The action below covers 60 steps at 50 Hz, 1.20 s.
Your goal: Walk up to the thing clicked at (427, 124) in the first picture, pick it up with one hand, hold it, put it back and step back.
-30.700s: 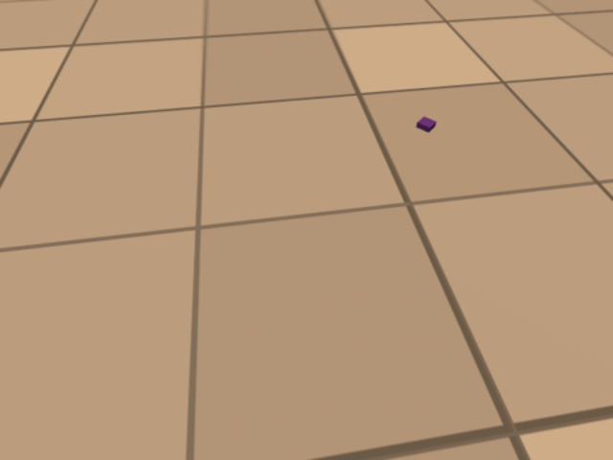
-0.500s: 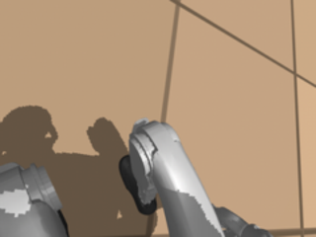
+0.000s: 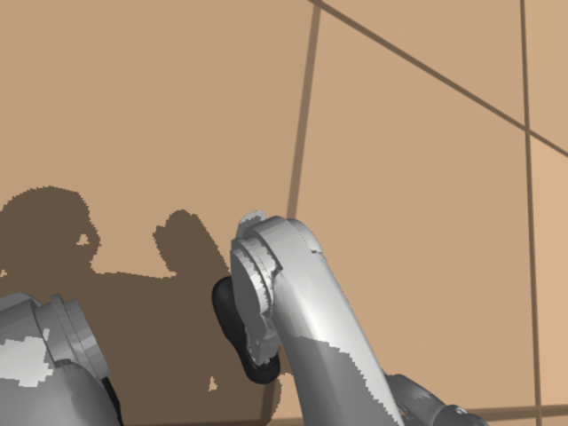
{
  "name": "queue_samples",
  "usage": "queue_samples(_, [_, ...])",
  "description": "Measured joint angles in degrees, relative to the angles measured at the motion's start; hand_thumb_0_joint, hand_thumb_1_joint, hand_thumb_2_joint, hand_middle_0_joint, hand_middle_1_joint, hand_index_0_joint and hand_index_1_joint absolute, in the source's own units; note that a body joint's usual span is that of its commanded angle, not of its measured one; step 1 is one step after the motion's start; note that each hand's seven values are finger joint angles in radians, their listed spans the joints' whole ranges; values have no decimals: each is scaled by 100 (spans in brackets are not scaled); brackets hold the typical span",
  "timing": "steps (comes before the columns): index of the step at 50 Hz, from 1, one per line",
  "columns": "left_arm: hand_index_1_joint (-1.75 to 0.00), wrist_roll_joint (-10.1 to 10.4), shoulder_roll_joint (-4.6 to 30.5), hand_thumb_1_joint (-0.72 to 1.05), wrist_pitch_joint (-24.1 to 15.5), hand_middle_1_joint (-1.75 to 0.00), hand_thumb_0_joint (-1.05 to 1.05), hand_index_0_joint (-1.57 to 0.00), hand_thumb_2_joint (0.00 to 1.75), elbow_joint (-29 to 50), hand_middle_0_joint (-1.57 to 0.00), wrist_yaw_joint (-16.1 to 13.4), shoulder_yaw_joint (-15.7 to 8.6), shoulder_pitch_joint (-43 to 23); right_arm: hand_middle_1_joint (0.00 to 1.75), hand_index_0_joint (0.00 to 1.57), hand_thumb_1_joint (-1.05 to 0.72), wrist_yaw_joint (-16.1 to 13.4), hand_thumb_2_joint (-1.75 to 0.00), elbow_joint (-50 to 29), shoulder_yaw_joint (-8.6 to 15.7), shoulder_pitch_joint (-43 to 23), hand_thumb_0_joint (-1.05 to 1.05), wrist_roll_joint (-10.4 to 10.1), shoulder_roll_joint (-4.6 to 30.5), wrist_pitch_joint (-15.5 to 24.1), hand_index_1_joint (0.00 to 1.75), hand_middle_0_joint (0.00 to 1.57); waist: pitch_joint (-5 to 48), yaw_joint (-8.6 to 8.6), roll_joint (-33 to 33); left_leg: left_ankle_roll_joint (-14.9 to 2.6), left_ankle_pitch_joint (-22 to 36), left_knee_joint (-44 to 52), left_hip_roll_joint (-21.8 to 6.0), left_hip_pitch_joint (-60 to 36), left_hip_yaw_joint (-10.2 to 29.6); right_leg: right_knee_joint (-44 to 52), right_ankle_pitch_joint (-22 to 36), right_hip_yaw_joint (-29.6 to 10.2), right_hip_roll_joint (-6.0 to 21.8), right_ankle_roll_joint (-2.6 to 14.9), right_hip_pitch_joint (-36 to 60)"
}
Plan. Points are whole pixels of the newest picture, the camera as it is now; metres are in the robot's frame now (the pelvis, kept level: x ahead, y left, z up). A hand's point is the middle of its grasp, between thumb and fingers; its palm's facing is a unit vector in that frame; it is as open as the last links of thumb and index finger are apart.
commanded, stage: open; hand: left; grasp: from above
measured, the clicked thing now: out of the picture +0.44 +0.30 -0.29
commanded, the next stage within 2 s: withdraw in 0.12 s
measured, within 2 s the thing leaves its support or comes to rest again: neither
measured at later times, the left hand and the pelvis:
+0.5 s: hand out of the picture +0.45 +0.31 -0.21, palm faces -0.31 -0.14 -0.94, open 13.0 cm; pelvis +0.00 +0.00 +0.01, yaw +1 degrees
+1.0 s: hand out of the picture +0.41 +0.30 -0.09, palm faces -0.50 -0.10 -0.86, open 12.7 cm; pelvis -0.01 -0.02 +0.05, yaw +9 degrees
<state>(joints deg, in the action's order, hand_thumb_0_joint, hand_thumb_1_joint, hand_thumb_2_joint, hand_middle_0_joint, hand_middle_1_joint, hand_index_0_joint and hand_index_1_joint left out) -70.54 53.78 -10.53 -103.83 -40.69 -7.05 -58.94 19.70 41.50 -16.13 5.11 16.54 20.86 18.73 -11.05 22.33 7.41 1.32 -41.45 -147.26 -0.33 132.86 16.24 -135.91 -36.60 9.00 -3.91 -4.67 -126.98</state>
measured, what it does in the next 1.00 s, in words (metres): rises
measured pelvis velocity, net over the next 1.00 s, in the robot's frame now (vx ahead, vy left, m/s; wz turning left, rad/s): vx -0.01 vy -0.02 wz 0.15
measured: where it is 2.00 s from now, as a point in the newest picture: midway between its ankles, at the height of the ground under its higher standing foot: (187, 392)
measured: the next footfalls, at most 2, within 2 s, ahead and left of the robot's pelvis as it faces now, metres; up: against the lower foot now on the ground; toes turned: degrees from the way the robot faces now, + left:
none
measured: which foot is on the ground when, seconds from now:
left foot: down 0.00-1.00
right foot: down 0.00-1.00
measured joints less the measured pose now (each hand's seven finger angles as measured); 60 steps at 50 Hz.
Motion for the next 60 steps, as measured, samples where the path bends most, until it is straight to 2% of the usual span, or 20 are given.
queue_samples(14, [-83,-56,-7,-35,27,-81,0,-22,87,60,-24,-80,30,22,30,20,-89,-9,-90,-19,-18,0,0,12,13,3,30,20,-26,4,36,-2,32,14,10,-19,17,31,25,20,5,16,41])
queue_samples(18, [-83,-59,-68,-34,51,-83,0,-24,86,242,-24,22,-3,79,30,20,-89,-21,-90,-4,60,48,0,-15,6,-5,30,20,11,-27,-5,-8,34,43,5,-8,-3,52,23,9,9,28,29])
queue_samples(22, [-83,-96,-257,-32,71,-83,0,-25,84,853,-25,189,-141,273,30,20,-90,13,-90,75,243,189,0,-75,-31,-50,30,20,185,-137,-110,15,8,82,11,7,-32,55,-17,-9,33,64,-2])
queue_samples(26, [-83,64,-711,-32,272,-84,0,-26,84,1681,-25,356,89,580,30,20,-90,82,-90,231,531,381,0,-261,-116,-234,30,20,686,-361,-358,39,-38,199,5,73,-112,92,-88,-63,70,115,-110])
queue_samples(28, [-84,147,-964,-33,432,-85,0,-25,85,2043,-24,512,161,735,30,20,-90,89,-90,294,711,430,0,-407,-170,-374,30,20,983,-485,-516,31,-45,302,-7,100,-188,143,-115,-117,89,130,-160])
queue_samples(31, [-86,313,-1309,-34,713,-86,0,-24,86,2396,-23,840,400,841,30,20,-90,56,-90,345,948,421,0,-649,-231,-612,30,20,1354,-671,-730,-2,-16,511,-23,66,-359,244,-142,-243,126,139,-166])
queue_samples(36, [-87,583,-1681,-34,964,-88,0,-23,88,2731,-23,1676,763,804,30,20,-90,-159,-90,223,1254,298,0,-938,-303,-1040,30,20,1682,-930,-961,-37,115,948,-33,-193,-653,479,-117,-468,196,156,7])
queue_samples(41, [-88,711,-1808,-34,821,-88,0,-24,88,2474,-25,2352,980,479,30,20,-91,-514,-90,12,1312,195,0,-1050,-314,-1310,30,20,1752,-1032,-999,-46,282,1330,-19,-490,-832,705,-26,-602,253,198,226])
queue_samples(45, [-87,650,-1772,-32,511,-87,0,-25,87,2303,-26,2647,1106,295,30,20,-90,-828,-90,-139,1265,201,0,-1075,-294,-1413,30,20,1647,-1012,-933,-32,398,1499,14,-600,-871,807,54,-627,291,244,312])
queue_samples(48, [-86,488,-1730,-30,226,-86,0,-27,86,2179,-27,2614,1111,222,30,20,-90,-1007,-90,-166,1205,250,0,-1045,-268,-1462,30,20,1560,-965,-844,0,456,1520,40,-583,-871,801,90,-627,311,265,288])
queue_samples(53, [-83,98,-1573,-27,-172,-83,0,-29,84,1699,-29,2171,976,161,30,20,-90,-1162,-90,-129,1061,350,0,-922,-216,-1468,30,20,1427,-804,-697,39,467,1330,59,-373,-805,634,112,-583,299,271,85])
queue_samples(57, [-81,-269,-1382,-25,-370,-81,0,-31,81,1451,-30,1616,602,218,30,20,-90,-1189,-90,-65,1006,435,0,-768,-217,-1390,30,20,1241,-673,-588,78,429,1054,64,-162,-726,415,100,-536,267,251,-103])
queue_samples(60, [-79,-415,-1278,-24,-337,-80,0,-30,81,1632,-29,1221,262,404,30,20,-90,-1154,-89,9,1049,513,0,-656,-266,-1328,30,20,1133,-610,-558,75,385,870,74,-9,-698,263,65,-524,254,236,-236])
